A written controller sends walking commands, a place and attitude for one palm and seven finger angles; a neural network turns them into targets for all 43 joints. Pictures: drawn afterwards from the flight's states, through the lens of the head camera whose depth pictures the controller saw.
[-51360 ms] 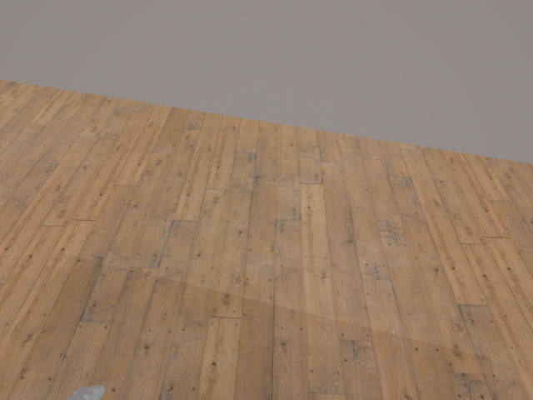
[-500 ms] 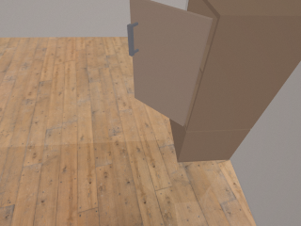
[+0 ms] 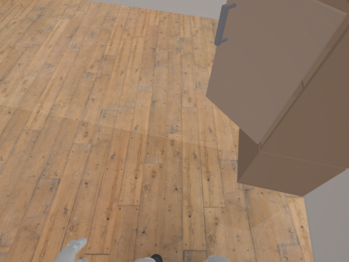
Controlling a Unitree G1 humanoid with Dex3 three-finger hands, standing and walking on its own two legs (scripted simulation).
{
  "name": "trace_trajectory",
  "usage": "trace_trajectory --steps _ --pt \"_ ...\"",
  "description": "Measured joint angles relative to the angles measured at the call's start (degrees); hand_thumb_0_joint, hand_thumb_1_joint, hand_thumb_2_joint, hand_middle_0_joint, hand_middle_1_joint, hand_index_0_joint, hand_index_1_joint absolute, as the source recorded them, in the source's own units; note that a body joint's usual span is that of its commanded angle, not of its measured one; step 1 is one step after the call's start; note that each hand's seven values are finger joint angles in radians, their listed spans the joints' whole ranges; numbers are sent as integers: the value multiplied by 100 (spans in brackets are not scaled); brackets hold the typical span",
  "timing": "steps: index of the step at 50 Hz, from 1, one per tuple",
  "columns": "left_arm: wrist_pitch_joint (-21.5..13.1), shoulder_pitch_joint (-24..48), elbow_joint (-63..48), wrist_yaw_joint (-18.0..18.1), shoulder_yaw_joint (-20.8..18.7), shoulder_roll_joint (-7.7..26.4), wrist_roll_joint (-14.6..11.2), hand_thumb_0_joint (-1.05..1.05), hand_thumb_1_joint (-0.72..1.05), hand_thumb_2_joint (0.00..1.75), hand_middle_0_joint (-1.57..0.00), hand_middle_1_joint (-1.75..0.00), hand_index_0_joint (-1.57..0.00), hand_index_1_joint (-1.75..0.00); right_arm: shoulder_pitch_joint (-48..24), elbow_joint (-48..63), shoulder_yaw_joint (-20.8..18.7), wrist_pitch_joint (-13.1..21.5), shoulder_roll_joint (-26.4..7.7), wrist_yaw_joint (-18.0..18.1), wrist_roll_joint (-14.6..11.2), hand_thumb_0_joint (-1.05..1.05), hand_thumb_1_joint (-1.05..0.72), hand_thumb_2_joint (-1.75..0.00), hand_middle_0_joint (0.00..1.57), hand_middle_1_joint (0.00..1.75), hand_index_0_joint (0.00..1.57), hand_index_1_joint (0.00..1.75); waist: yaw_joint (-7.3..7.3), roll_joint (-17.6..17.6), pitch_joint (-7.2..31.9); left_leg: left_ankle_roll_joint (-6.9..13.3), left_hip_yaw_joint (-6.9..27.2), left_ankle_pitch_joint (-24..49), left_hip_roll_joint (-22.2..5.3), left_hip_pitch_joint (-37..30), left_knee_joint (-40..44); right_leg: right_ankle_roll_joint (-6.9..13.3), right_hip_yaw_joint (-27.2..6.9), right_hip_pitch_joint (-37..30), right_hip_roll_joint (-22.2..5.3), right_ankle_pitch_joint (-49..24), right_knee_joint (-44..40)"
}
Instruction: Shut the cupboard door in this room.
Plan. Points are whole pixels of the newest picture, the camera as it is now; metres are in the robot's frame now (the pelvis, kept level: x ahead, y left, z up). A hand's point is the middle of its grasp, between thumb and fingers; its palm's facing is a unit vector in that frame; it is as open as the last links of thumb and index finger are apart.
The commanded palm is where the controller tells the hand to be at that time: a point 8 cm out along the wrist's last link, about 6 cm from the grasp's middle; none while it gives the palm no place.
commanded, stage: walk to a spot facing it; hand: left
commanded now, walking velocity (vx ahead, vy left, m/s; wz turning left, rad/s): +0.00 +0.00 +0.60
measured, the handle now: (224, 25) +0.89 -0.17 +0.06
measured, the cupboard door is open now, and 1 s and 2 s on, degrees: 47 47 47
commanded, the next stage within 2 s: turn to face it in 1.96 s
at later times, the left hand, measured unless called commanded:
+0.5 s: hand out of the picture -0.04 +0.18 -0.19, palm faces +0.36 -0.90 -0.27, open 7.4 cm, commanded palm none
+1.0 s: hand out of the picture +0.00 +0.15 -0.16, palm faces +0.65 -0.72 -0.23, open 7.4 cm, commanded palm none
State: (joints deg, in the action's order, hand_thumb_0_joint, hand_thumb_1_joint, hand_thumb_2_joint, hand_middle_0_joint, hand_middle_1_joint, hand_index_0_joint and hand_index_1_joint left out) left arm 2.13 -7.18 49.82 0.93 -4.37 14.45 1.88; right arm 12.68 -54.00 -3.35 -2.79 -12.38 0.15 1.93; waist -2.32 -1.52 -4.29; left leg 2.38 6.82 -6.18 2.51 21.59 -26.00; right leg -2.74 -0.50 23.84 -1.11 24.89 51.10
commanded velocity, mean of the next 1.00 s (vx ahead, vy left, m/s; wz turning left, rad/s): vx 0.13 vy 0.00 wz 0.60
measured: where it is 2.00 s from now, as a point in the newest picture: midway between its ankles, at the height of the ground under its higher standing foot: (121, 226)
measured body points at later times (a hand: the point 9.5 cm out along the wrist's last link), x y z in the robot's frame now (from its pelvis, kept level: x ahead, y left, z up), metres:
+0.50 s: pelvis +0.02 -0.03 -0.02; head +0.08 +0.01 +0.42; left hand -0.06 +0.23 -0.17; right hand +0.21 -0.23 -0.16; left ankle -0.02 +0.09 -0.74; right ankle -0.02 -0.17 -0.72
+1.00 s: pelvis +0.11 -0.01 +0.00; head +0.14 +0.01 +0.45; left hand -0.03 +0.18 -0.14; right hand +0.33 -0.16 -0.14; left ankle +0.04 +0.11 -0.67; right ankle +0.13 -0.14 -0.74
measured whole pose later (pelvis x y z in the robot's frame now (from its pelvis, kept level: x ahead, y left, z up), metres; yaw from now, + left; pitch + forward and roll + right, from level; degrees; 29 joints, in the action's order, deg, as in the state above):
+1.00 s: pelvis +0.11 -0.01 +0.00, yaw +41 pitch +1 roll +1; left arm -2.9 -18.6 53.3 0.4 -3.1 10.3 2.4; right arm 11.1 -51.7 -4.4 -2.9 -13.2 -2.9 1.4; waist -1.0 0.8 -3.7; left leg -0.4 -2.6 -18.1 -2.7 32.1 -56.9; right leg -1.2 13.6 5.4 -6.6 18.8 23.8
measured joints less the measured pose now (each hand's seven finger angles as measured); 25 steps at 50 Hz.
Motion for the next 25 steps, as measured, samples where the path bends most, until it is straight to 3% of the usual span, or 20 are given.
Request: trace_trajectory --steps 3,6,7,9,11,13,17,21,23,25 --pt "7 42 -82 -1 27 27 -7 1 90 90 -20 -30 -20 -30 -48 105 -71 -41 -90 -21 4 0 -91 -90 20 30 20 30 -36 -51 38 -103 285 99 60 82 62 -5 -11 -264 121 38 -548" --pt "-45 -95 -180 -11 64 67 -19 1 90 90 -20 -30 -20 -30 -39 214 -155 -121 -159 -28 -29 0 -91 -90 20 30 20 30 -5 3 136 -237 490 0 237 260 -114 110 30 -853 169 -146 -1852" --pt "-83 -194 -225 -1 62 114 11 1 90 90 -20 -30 -20 -30 -47 250 -188 -150 -158 -33 -55 0 -91 -90 20 30 20 30 63 144 185 -318 407 -527 375 478 -520 254 -59 -945 60 -432 -2257" --pt "-44 -265 -104 54 97 18 28 1 90 89 -20 -30 -20 -30 -127 273 -272 -188 -286 -49 -42 0 -91 -90 20 30 20 30 82 19 79 -402 205 -1471 379 926 -1989 306 75 -932 32 -735 -2097" --pt "-22 -391 21 76 119 -74 25 1 90 89 -20 -30 -20 -30 -145 294 -311 -194 -365 -86 -34 0 -91 -90 20 30 20 30 56 -55 7 -441 -109 -1662 242 1188 -3227 280 231 -1070 -34 -606 -2087" --pt "-56 -509 106 85 127 -114 24 1 90 89 -20 -30 -20 -30 -159 316 -288 -177 -358 -124 -61 1 -91 -90 20 30 19 30 23 11 -83 -502 -400 -1682 48 1186 -3722 261 359 -1211 -154 -521 -2132" --pt "-139 -666 121 65 146 -153 25 1 90 89 -20 -30 -20 -30 -237 318 -169 -181 -255 -170 -100 1 -91 -90 19 30 19 30 51 233 -294 -527 -806 -1815 -248 697 -2964 225 674 -1395 -441 -368 -2074" --pt "-165 -821 90 34 138 -152 29 1 90 89 -20 -30 -20 -30 -433 308 -57 -177 -165 -204 -124 1 -91 -90 19 30 19 30 181 363 -428 -419 -1043 -1679 -307 100 -1723 124 1024 -1409 -661 -75 -1741" --pt "-149 -963 88 16 127 -124 -5 1 90 89 -20 -30 -20 -30 -500 385 -7 -97 -168 -221 -108 1 -91 -90 19 30 19 30 223 372 -390 -286 -1108 -931 -300 -300 -899 51 1149 -1213 -753 153 -1211" --pt "-37 -933 140 16 101 -29 -40 1 90 89 -20 -30 -20 -30 -618 422 4 15 -96 -194 -101 1 -91 -90 19 30 19 30 256 483 -436 -160 -1048 -1097 -208 -193 -1103 -38 854 -712 -753 571 3"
